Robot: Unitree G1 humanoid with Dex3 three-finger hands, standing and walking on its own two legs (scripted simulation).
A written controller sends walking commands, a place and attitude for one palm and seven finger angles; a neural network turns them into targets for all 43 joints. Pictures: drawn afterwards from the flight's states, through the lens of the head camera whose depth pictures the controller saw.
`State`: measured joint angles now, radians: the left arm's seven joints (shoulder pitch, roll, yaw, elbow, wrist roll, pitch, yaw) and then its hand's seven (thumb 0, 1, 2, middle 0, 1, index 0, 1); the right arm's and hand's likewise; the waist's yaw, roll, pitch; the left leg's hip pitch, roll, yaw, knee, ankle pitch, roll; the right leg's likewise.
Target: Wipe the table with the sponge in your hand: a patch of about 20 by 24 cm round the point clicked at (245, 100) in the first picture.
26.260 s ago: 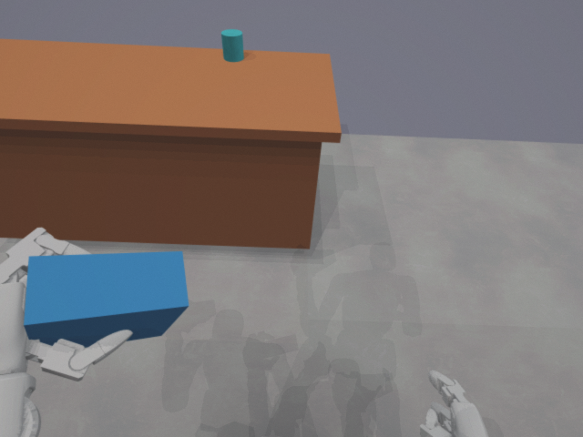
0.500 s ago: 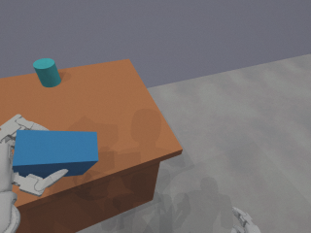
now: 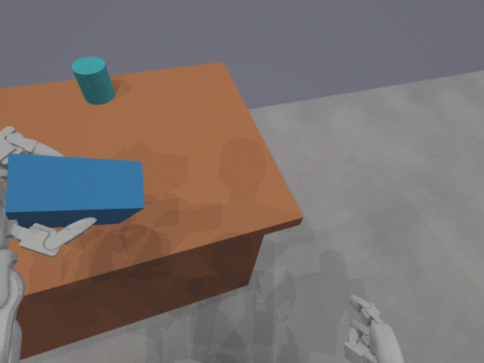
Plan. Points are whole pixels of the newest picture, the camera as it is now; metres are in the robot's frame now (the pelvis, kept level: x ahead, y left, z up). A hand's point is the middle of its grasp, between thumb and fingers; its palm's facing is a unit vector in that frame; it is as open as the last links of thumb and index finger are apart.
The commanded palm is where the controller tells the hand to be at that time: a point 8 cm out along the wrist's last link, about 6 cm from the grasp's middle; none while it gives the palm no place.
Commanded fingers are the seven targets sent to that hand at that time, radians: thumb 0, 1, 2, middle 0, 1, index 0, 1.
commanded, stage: look again from close up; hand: left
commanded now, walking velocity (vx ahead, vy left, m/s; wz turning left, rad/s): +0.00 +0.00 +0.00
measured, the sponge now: (95, 196) +0.28 +0.25 +0.13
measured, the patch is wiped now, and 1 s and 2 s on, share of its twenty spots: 0.00 0.00 0.00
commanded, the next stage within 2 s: come to a stop and stand still in 0.22 s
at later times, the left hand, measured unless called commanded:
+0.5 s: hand (26, 200) +0.23 +0.29 +0.18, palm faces +0.48 -0.81 -0.33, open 10.2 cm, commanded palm +0.15 +0.29 +0.18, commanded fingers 0.00 0.10 1.30 -1.20 -1.60 -1.20 -1.60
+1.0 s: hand (62, 210) +0.24 +0.26 +0.16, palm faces +0.37 -0.87 -0.31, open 10.2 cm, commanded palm +0.17 +0.30 +0.18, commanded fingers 0.00 0.10 1.30 -1.20 -1.60 -1.20 -1.60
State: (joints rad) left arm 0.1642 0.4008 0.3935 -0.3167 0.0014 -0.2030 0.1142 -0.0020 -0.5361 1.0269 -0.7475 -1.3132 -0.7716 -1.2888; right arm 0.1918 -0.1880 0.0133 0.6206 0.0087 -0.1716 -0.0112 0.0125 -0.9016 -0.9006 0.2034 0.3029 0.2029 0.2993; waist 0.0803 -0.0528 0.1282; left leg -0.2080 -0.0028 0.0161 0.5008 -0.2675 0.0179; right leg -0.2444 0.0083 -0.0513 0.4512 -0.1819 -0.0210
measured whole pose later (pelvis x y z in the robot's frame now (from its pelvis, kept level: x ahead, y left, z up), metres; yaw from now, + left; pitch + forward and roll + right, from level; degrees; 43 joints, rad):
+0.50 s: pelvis -0.01 +0.01 +0.00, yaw +0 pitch -3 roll +0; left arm 0.14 0.39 0.38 -0.30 0.01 -0.26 0.08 0.00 -0.54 1.03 -0.75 -1.31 -0.77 -1.29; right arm 0.20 -0.19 0.02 0.62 0.01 -0.20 -0.01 0.01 -0.90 -0.90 0.20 0.30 0.20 0.30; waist 0.10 -0.06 0.11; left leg -0.21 -0.03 0.03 0.51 -0.26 0.04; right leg -0.26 -0.02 -0.03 0.49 -0.18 0.00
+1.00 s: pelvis +0.00 +0.02 +0.00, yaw -1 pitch -2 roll -1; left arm 0.36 0.32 0.33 -0.45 -0.01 -0.23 0.11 0.00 -0.54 1.03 -0.75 -1.31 -0.78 -1.28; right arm 0.22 -0.21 0.00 0.62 0.01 -0.17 -0.03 0.01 -0.90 -0.90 0.20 0.30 0.20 0.30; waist 0.03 -0.04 0.08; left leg -0.19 -0.01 0.05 0.49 -0.27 0.05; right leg -0.22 0.00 -0.02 0.42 -0.17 0.01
